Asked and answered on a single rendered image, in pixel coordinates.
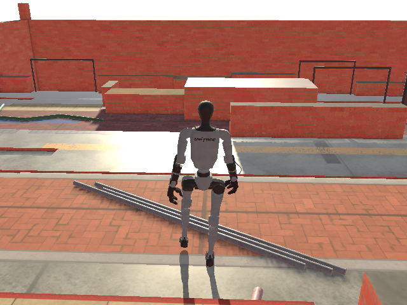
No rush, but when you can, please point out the left robot hand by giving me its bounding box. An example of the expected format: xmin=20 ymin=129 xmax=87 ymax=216
xmin=167 ymin=186 xmax=183 ymax=205

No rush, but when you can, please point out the robot left upper arm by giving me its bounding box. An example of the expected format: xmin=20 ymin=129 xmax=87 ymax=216
xmin=176 ymin=128 xmax=192 ymax=164

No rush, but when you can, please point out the right robot forearm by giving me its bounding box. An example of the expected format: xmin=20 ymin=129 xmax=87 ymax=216
xmin=226 ymin=155 xmax=238 ymax=182

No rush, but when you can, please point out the right robot hand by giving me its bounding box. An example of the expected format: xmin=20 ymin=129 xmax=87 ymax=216
xmin=224 ymin=179 xmax=238 ymax=194

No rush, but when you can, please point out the robot right upper arm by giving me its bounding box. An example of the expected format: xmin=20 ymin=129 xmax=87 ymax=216
xmin=218 ymin=129 xmax=233 ymax=164

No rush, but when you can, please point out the robot head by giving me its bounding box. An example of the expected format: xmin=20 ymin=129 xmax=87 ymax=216
xmin=195 ymin=100 xmax=216 ymax=132

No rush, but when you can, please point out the left robot foot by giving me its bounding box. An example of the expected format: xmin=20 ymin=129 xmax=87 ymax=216
xmin=179 ymin=236 xmax=188 ymax=248

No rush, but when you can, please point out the left robot forearm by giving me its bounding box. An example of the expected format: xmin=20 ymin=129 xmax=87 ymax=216
xmin=169 ymin=154 xmax=182 ymax=187

